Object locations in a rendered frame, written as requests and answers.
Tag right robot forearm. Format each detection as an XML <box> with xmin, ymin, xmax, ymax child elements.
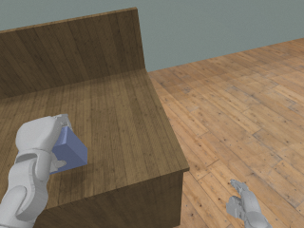
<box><xmin>243</xmin><ymin>211</ymin><xmax>273</xmax><ymax>228</ymax></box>

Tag left robot hand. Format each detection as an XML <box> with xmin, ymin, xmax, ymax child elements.
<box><xmin>15</xmin><ymin>113</ymin><xmax>73</xmax><ymax>173</ymax></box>

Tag right robot hand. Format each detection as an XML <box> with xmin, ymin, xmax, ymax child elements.
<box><xmin>225</xmin><ymin>179</ymin><xmax>262</xmax><ymax>221</ymax></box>

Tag left robot forearm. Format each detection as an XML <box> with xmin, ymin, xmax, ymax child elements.
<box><xmin>0</xmin><ymin>149</ymin><xmax>52</xmax><ymax>228</ymax></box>

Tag table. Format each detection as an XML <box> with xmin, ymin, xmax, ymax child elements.
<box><xmin>0</xmin><ymin>7</ymin><xmax>190</xmax><ymax>228</ymax></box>

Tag sponge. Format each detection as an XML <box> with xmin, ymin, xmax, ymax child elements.
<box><xmin>18</xmin><ymin>126</ymin><xmax>87</xmax><ymax>175</ymax></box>

